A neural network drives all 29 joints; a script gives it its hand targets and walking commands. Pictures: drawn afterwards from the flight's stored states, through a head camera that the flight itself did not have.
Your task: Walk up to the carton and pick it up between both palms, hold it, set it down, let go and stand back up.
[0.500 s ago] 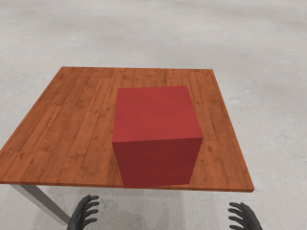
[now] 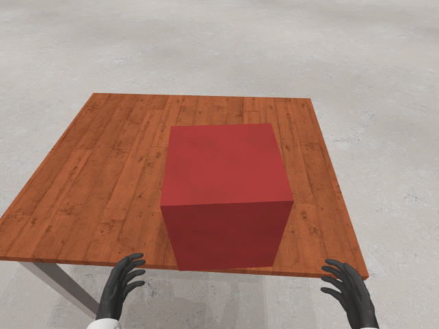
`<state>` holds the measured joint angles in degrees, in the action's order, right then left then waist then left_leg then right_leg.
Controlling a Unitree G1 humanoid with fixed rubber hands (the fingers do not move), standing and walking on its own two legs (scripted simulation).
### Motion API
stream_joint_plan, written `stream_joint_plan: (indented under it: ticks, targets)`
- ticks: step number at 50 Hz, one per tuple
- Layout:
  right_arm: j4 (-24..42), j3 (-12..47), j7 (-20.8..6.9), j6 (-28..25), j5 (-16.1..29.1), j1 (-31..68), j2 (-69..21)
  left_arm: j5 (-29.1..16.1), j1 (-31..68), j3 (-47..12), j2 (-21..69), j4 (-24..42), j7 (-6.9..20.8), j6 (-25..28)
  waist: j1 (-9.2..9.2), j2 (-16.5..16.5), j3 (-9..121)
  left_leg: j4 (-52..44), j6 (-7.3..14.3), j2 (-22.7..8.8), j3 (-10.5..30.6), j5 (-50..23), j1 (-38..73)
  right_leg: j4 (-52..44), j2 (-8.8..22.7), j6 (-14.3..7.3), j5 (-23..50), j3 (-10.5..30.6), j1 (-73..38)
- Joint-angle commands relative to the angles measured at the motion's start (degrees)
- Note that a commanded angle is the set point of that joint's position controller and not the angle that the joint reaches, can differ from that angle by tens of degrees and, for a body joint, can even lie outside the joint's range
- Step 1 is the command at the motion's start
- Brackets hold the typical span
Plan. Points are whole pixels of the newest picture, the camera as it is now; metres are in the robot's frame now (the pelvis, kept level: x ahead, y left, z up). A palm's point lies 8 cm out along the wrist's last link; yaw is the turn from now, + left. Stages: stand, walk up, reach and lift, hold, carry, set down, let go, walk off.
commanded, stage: reach and lift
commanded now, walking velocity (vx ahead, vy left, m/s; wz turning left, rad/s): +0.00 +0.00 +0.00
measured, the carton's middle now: (223, 199) +0.39 +0.03 +0.01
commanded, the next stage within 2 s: none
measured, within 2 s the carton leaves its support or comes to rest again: neither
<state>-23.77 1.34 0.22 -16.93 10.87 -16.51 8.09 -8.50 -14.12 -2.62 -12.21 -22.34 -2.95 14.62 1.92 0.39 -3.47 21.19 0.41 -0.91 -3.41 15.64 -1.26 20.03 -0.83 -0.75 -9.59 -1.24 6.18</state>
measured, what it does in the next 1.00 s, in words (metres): stands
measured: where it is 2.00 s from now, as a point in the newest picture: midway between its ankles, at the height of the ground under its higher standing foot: outside the picture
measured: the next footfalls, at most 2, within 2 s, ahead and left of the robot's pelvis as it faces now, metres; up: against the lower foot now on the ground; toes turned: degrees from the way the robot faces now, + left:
none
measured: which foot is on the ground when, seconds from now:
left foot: down 0.00-1.00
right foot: down 0.00-1.00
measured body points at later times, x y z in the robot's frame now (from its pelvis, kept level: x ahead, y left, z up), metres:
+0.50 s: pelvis +0.00 +0.00 +0.00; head -0.01 +0.01 +0.45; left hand +0.26 +0.24 +0.04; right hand +0.28 -0.19 +0.03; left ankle -0.04 +0.10 -0.75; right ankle +0.02 -0.11 -0.75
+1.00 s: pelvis -0.01 -0.01 +0.00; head +0.00 +0.00 +0.45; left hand +0.33 +0.24 +0.11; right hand +0.34 -0.19 +0.09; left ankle -0.04 +0.10 -0.75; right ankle +0.02 -0.11 -0.75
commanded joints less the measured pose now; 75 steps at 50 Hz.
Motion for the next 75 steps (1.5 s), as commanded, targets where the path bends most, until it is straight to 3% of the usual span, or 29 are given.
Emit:
stream_joint_plan:
  ticks: [1, 2, 4, 5, 8, 9, 10, 11, 12, 13, 18, 26, 33, 41, 57, 75]
  targets:
    - [12.2, -1.9, 0.8, -5.1, 0.9, 6.5, 4.1, -1.2, 7.1, 3.3, -7.5, 10.4, 0.3, 5.2, 0.21, -1.8, 8.7, -2.1, -2.4, 0.7, 2.0, -16.6, -9.9, -0.1, 1.0, -1.9, 10.5, 5.9, -11.3]
    - [9.5, -1.5, 0.8, -5.0, 1.3, 6.1, 2.9, -1.8, 7.7, 2.7, -7.5, 9.1, 0.4, 5.7, -0.21, -1.3, 6.7, -2.2, -2.3, 1.0, 1.9, -14.1, -11.3, 0.1, 1.1, -1.6, 8.9, 5.9, -11.5]
    - [10.3, -1.4, 1.1, -4.5, 1.0, 6.9, 4.0, -2.4, 9.4, 2.4, -7.4, 10.6, 0.6, 5.6, -0.93, -1.5, 6.6, -2.7, -2.1, 1.0, 1.9, -12.8, -12.1, 0.3, 1.3, -1.5, 8.2, 6.1, -11.5]
    - [10.6, -1.0, 1.1, -4.0, 1.7, 8.6, 4.3, -2.7, 9.6, 2.5, -7.4, 9.7, 0.6, 4.9, -0.27, -1.9, 7.7, -2.9, -2.2, 0.9, 2.0, -12.6, -11.6, 0.2, 1.3, -1.7, 7.7, 6.0, -11.1]
    - [13.6, -1.7, 1.4, -2.7, 1.4, 10.4, 6.2, -4.3, 11.0, 2.2, -8.1, 11.0, 0.3, 2.7, -1.09, -1.5, 9.5, -2.9, -2.2, 0.5, 2.4, -13.4, -10.4, 0.4, 0.9, -1.9, 7.6, 5.7, -10.7]
    - [15.7, -2.6, 1.6, -1.4, 1.7, 15.1, 7.2, -5.5, 16.1, 1.5, -8.6, 13.1, 0.3, 1.6, -1.32, -0.5, 11.7, -2.7, -2.4, 0.4, 2.7, -14.3, -10.2, 0.4, 0.5, -2.0, 8.0, 5.1, -9.6]
    - [13.0, -1.9, 1.5, -0.1, 2.4, 10.4, 5.4, -5.0, 11.5, 2.1, -7.8, 11.7, 0.3, 0.2, -0.77, -0.5, 7.8, -3.2, -2.3, 0.4, 2.4, -14.7, -10.0, -0.2, 0.5, -1.9, 7.8, 5.2, -9.1]
    - [12.6, -0.5, 1.2, 0.5, 0.5, 17.4, 4.9, -4.6, 16.8, 3.1, -8.3, 9.5, 0.4, -0.7, 2.39, -1.8, 9.5, -3.5, -1.5, 0.3, 1.9, -12.6, -12.1, 0.3, 1.0, -2.8, 5.6, 4.4, -10.3]
    - [12.4, -1.9, 1.1, 1.4, 0.7, 16.6, 5.1, -4.2, 15.6, 2.4, -8.1, 9.7, 0.1, -1.5, 0.79, -1.3, 8.9, -4.2, -1.6, -0.1, 2.0, -12.0, -11.7, -0.2, 0.8, -2.9, 5.1, 4.4, -10.5]
    - [12.6, -1.5, 1.3, 2.3, 1.0, 17.5, 5.3, -4.2, 17.1, 2.8, -8.0, 10.5, 0.0, -2.4, 1.33, -1.3, 9.4, -4.2, -1.6, -0.1, 2.0, -13.2, -11.3, -0.5, 0.8, -2.9, 5.8, 4.5, -10.9]
    - [14.6, -2.5, 2.6, 7.2, 2.6, 20.8, 7.0, -3.6, 20.1, 4.7, -8.3, 14.5, 0.9, -9.2, 0.56, -1.8, 11.3, -3.6, -2.3, 0.4, 2.1, -20.1, -7.9, -1.7, 0.5, -2.7, 10.2, 4.5, -11.8]
    - [20.1, -4.5, 4.3, 15.7, 3.6, 27.7, 8.3, -2.9, 27.2, 8.2, -7.9, 23.4, 1.6, -21.8, 0.21, -2.6, 12.4, -3.9, -2.8, 0.5, 1.9, -22.4, -5.8, -3.7, -0.3, -2.4, 8.2, 3.7, -10.2]
    - [22.1, -5.7, 4.5, 20.5, 4.0, 35.1, 9.7, -3.7, 34.6, 9.6, -8.7, 23.8, 2.0, -26.9, 0.12, -2.1, 15.6, -4.3, -2.3, 0.7, 1.8, -19.7, -7.7, -3.4, -0.4, -2.0, 7.1, 3.4, -10.5]
    - [22.4, -5.8, 5.2, 25.0, 5.4, 44.3, 12.0, -4.2, 43.3, 12.1, -10.9, 23.4, 2.5, -32.6, 0.24, -1.5, 20.4, -3.3, -2.1, 0.7, 1.4, -21.6, -8.4, -2.2, -0.7, -1.6, 9.9, 3.2, -11.8]
    - [15.8, -5.4, 7.1, 32.4, 7.6, 63.2, 14.0, -3.3, 62.1, 15.4, -15.3, 16.9, 3.3, -41.3, -1.05, -1.5, 26.5, -2.4, -1.5, 1.1, 1.0, -21.4, -9.9, -0.5, -0.3, -0.5, 15.3, 2.6, -14.8]
    - [0.0, -6.1, 5.8, 34.9, 9.2, 85.1, 18.2, -4.6, 83.7, 11.9, -19.5, 0.7, 2.3, -41.8, -1.38, -2.0, 33.4, -1.1, -1.6, 1.1, 2.0, -22.7, -10.7, 0.0, -0.8, -0.4, 17.4, 1.4, -13.7]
